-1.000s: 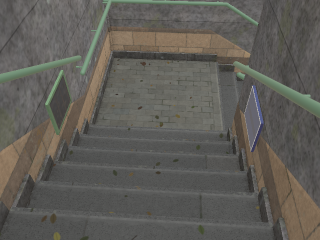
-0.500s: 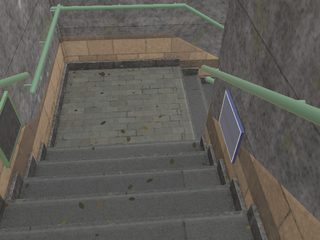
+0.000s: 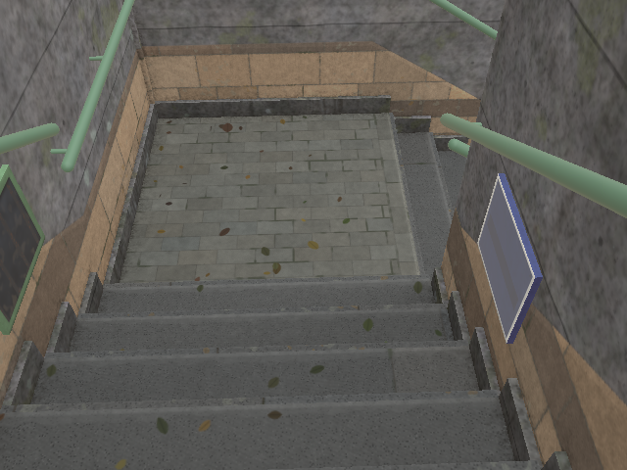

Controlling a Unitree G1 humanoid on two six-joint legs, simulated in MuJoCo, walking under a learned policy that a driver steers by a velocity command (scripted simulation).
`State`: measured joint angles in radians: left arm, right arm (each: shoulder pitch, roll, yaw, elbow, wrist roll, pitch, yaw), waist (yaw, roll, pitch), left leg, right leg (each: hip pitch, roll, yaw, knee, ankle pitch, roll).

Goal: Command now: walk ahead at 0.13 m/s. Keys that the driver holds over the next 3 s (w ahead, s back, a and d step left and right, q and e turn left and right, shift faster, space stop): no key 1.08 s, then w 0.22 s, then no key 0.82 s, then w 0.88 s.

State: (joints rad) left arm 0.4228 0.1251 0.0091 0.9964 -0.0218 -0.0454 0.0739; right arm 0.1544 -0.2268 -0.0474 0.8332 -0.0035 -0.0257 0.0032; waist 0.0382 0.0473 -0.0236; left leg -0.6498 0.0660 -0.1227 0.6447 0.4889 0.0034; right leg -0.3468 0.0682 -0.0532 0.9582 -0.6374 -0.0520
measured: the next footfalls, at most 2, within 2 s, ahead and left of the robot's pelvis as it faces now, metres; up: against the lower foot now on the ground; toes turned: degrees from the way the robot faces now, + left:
left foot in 0.12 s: +0.19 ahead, +0.13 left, -0.17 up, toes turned +0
right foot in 0.72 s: +0.08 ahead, -0.16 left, +0.00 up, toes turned +2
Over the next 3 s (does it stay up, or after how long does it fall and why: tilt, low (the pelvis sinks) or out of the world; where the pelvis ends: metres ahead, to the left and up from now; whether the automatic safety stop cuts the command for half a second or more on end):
stays up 0.52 -0.10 -0.30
